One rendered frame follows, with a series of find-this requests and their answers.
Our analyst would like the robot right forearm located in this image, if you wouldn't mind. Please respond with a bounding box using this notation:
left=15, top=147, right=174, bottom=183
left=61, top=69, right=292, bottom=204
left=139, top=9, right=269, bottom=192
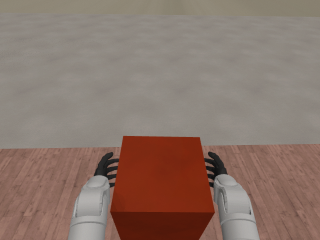
left=213, top=174, right=260, bottom=240

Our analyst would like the robot left hand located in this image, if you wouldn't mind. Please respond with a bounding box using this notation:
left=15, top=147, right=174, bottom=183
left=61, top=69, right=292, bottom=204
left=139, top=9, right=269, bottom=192
left=94, top=152, right=119, bottom=188

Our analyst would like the carton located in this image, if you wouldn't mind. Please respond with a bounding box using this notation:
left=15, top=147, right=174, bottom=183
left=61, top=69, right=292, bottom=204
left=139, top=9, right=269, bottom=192
left=110, top=136, right=215, bottom=240

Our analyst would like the robot right hand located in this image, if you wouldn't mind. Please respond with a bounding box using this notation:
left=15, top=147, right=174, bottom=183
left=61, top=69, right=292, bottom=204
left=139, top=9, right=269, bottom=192
left=204, top=151, right=228, bottom=188

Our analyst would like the robot left forearm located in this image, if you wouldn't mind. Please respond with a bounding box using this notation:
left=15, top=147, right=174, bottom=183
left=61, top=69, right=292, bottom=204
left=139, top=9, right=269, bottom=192
left=67, top=175, right=110, bottom=240

